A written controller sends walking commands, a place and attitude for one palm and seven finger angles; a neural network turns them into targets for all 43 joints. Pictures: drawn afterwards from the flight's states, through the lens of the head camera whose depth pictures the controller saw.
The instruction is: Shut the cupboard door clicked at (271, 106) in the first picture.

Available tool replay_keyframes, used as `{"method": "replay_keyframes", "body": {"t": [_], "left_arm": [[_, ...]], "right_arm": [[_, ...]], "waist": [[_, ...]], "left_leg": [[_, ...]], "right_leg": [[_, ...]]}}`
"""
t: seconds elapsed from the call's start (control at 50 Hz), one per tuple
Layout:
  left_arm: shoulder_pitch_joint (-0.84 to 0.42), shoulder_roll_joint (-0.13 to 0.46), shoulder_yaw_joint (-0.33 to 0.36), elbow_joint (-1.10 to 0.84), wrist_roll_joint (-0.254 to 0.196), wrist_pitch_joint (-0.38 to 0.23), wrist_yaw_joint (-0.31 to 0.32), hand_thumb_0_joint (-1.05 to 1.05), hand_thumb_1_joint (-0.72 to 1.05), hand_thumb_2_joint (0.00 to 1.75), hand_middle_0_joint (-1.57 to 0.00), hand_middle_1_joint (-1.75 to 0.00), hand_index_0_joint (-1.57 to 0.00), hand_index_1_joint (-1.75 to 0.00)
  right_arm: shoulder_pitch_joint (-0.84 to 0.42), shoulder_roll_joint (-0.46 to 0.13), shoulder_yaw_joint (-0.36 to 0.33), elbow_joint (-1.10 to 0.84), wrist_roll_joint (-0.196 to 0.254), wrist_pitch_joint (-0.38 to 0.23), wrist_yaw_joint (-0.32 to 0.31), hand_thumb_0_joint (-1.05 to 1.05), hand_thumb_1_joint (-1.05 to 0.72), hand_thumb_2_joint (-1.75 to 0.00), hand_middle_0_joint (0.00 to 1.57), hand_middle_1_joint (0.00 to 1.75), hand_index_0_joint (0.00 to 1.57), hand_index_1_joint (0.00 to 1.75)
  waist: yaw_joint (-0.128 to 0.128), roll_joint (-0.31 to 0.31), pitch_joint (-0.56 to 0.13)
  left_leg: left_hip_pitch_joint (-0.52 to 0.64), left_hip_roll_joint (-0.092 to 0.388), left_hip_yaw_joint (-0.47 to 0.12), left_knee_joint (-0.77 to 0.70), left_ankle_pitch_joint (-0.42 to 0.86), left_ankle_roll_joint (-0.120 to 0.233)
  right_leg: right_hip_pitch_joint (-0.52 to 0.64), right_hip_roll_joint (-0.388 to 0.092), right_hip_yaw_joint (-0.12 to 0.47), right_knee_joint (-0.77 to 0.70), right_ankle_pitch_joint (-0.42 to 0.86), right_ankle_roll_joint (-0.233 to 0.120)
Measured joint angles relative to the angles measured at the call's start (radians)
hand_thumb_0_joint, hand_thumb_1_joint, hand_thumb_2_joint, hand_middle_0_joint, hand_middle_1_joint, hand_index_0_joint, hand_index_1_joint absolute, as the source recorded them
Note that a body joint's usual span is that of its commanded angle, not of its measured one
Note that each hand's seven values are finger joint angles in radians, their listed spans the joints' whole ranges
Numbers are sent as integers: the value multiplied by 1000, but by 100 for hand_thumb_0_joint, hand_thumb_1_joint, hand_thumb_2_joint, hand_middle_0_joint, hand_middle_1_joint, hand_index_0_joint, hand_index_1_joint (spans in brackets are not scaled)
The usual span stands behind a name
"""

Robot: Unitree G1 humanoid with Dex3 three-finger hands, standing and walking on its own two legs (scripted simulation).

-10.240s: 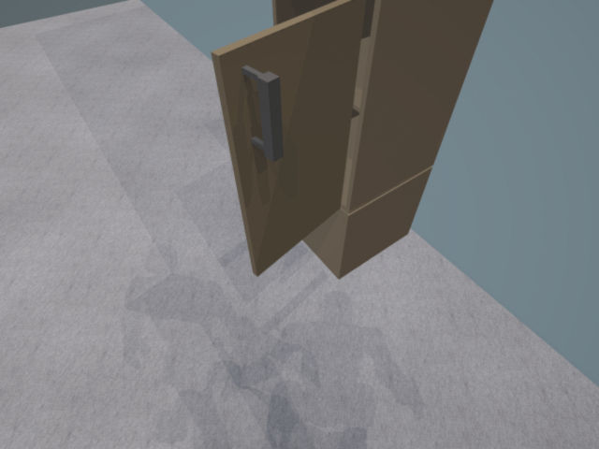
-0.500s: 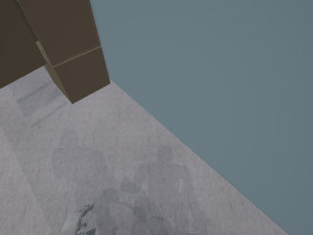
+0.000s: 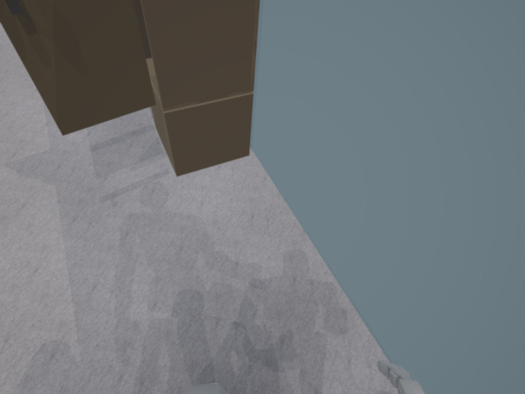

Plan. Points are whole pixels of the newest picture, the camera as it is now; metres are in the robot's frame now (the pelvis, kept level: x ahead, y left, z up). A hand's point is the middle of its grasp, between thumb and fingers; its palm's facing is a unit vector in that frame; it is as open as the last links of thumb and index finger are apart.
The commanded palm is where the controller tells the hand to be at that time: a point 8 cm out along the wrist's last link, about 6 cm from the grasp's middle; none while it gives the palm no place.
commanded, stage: walk to a spot facing it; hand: left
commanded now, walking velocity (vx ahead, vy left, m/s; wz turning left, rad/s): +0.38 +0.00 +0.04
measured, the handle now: out of the picture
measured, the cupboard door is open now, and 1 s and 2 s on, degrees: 100 100 100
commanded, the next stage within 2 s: turn to face it in 0.60 s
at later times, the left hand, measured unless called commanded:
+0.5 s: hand (206, 245) +0.41 +0.15 -0.15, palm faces -0.08 -0.98 -0.16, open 7.4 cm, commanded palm none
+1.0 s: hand (180, 246) +0.42 +0.22 -0.18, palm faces +0.17 -0.97 -0.17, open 7.3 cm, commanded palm none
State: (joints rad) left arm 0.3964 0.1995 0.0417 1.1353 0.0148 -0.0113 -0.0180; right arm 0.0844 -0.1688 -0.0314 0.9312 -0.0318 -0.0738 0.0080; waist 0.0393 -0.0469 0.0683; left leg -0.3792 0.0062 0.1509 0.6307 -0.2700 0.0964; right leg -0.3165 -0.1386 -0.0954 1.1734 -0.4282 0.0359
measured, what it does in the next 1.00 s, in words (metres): walks ahead: right foot, then left foot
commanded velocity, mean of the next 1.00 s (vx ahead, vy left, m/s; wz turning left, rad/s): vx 0.23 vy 0.00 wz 0.18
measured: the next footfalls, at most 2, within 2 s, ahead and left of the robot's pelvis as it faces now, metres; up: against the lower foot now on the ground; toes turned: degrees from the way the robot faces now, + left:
right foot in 0.50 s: +0.37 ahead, -0.12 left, +0.00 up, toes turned -5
left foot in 0.90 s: +0.55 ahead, +0.12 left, +0.00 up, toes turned +10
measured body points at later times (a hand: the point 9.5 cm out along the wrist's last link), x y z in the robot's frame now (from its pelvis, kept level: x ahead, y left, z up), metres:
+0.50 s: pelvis +0.25 -0.01 -0.01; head +0.27 +0.00 +0.44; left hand +0.42 +0.21 -0.14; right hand +0.08 -0.21 -0.14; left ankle +0.06 +0.06 -0.71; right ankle +0.33 -0.11 -0.73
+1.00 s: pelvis +0.45 +0.03 +0.00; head +0.47 +0.06 +0.45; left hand +0.41 +0.27 -0.17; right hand +0.59 -0.21 -0.12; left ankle +0.51 +0.11 -0.72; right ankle +0.38 -0.11 -0.65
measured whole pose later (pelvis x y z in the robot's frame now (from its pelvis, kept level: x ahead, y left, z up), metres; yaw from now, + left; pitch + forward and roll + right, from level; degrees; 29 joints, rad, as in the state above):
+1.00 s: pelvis +0.45 +0.03 +0.00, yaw +6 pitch +0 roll -2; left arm 0.30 0.21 0.05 1.09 0.01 0.01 0.01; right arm 0.12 -0.21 -0.03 0.96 -0.03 -0.04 -0.01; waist 0.02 -0.04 0.05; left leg -0.40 0.00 0.08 0.62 -0.23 0.08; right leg -0.35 -0.06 -0.07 1.11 -0.52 0.05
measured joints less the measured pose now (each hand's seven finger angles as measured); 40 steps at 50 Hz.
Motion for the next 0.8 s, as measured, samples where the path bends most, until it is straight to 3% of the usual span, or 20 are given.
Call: {"method": "replay_keyframes", "body": {"t": [0.06, 0.22, 0.34, 0.46, 0.5, 0.56, 0.6, 0.64, 0.7, 0.8], "left_arm": [[-73, -2, 6, -36, 6, 2, -3, 1, 92, 90, -20, -30, -20, -30], [-232, -10, 19, -124, 9, 7, -13, 1, 92, 90, -20, -30, -20, -30], [-321, 6, 15, -149, 4, 15, -19, 1, 92, 90, -20, -30, -19, -30], [-368, 2, 0, -171, 1, 6, -23, 1, 91, 90, -20, -30, -19, -30], [-360, 5, -2, -182, 5, -20, -23, 1, 91, 90, -20, -30, -20, -30], [-326, -16, 1, -181, -9, -46, -8, 1, 91, 90, -20, -30, -20, -30], [-285, -30, -2, -165, -12, -45, 3, 0, 91, 90, -20, -30, -20, -30], [-241, -40, 0, -139, -14, -47, 15, 0, 91, 90, -20, -30, -20, -30], [-193, -15, 24, -109, -16, -57, 30, -2, 96, 90, -20, -30, -20, -30], [-118, -3, 14, -48, -4, -57, 19, -1, 95, 90, -20, -30, -20, -30]], "right_arm": [[61, 21, 10, 34, 3, -6, -14, 0, -91, -90, 20, 30, 20, 30], [233, -10, -7, 117, 13, -11, -36, -2, -95, -90, 20, 30, 20, 30], [358, 14, 15, 173, 3, -6, -40, 0, -92, -90, 20, 30, 20, 30], [451, 38, 29, 233, -7, 3, -39, 0, -91, -90, 20, 30, 20, 30], [478, 57, 31, 257, 1, 14, -35, 0, -91, -90, 20, 30, 20, 30], [437, 58, 23, 266, 19, 41, -26, 1, -91, -90, 20, 30, 20, 30], [382, 50, 13, 242, 15, 55, -23, 1, -91, -90, 20, 30, 20, 30], [318, 46, 7, 203, 8, 59, -20, 1, -91, -90, 20, 30, 20, 30], [236, 45, -2, 148, 4, 56, -10, 1, -91, -90, 20, 30, 19, 30], [132, -9, -21, 114, 4, 56, -7, 2, -94, -90, 20, 30, 19, 30]], "waist": [[-1, -1, 0], [-43, 7, -29], [-89, 14, -26], [-130, 45, -6], [-124, 28, -7], [-114, 51, 11], [-114, 64, 13], [-116, 61, 11], [-98, 46, -4], [-50, 40, -24]], "left_leg": [[95, -20, -11, -108, 17, 6], [318, -53, -33, -334, 28, 6], [437, -51, -37, -386, -36, -14], [521, -18, -28, -325, -167, -49], [468, -8, -24, -120, -225, -66], [229, 23, -91, 439, -223, -77], [87, 49, -110, 568, -170, -84], [-26, 80, -114, 542, -125, -97], [-127, 109, -113, 383, -54, -114], [-136, 91, -91, 115, 16, -128]], "right_leg": [[-144, 2, 18, 53, 98, 1], [-320, 7, 52, -149, 315, 6], [-312, 41, 25, -315, 368, -24], [-181, 113, -27, -507, 264, -91], [-87, 125, -26, -576, 263, -118], [-42, 151, -39, -538, 168, -106], [10, 165, -45, -594, 170, -92], [58, 171, -45, -662, 182, -93], [119, 170, -44, -746, 189, -92], [213, 144, -45, -794, 143, -58]]}}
